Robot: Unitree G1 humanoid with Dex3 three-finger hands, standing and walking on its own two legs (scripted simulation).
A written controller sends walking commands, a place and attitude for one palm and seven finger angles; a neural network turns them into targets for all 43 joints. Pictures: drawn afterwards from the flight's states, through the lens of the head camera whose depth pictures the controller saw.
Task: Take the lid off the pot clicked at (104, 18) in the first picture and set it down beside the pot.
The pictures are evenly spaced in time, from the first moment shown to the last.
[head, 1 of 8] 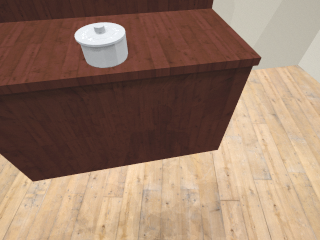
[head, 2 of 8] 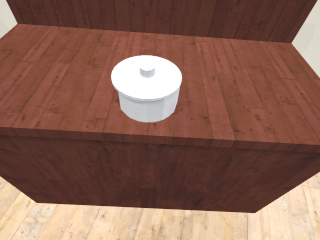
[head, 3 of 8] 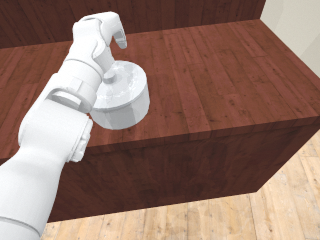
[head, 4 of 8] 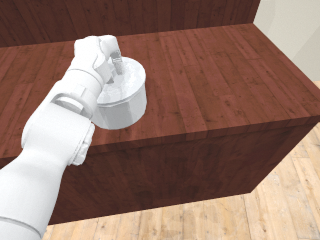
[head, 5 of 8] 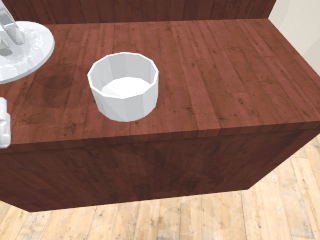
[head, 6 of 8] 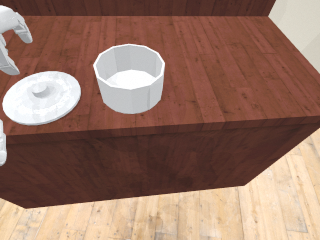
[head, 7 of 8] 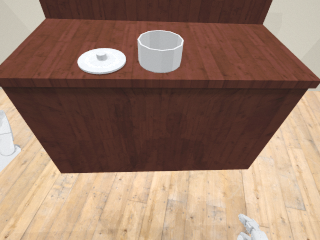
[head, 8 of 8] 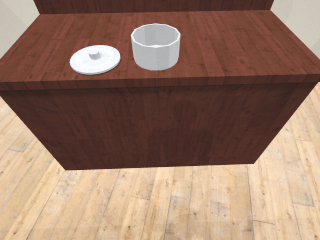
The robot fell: no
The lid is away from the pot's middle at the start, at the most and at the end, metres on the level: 0.01 0.26 0.25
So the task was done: yes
